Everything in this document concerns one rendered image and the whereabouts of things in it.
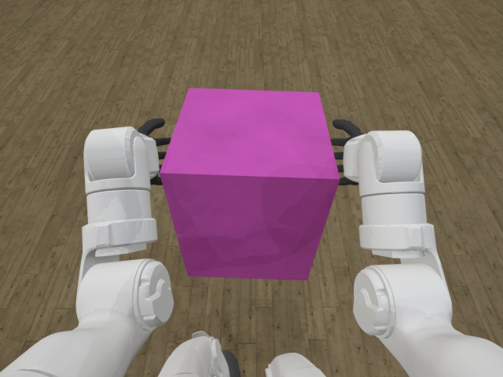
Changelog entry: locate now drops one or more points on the carton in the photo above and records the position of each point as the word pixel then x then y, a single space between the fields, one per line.
pixel 250 177

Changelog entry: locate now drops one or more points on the robot left hand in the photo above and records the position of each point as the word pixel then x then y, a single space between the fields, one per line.
pixel 147 128

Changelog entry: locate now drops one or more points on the right robot upper arm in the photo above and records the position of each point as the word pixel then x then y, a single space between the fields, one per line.
pixel 407 307

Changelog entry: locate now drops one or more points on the left robot forearm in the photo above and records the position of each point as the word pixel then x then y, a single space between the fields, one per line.
pixel 118 165

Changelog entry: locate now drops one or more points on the robot right thigh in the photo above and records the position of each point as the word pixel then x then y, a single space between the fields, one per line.
pixel 292 365

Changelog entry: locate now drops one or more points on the left robot shin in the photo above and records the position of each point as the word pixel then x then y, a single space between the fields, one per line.
pixel 225 373

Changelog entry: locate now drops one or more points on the left robot upper arm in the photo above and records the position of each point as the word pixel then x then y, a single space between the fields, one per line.
pixel 119 305

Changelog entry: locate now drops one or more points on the robot right hand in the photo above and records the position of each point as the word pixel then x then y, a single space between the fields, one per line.
pixel 353 131

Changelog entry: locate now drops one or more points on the right robot forearm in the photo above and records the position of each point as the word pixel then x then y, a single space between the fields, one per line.
pixel 388 166

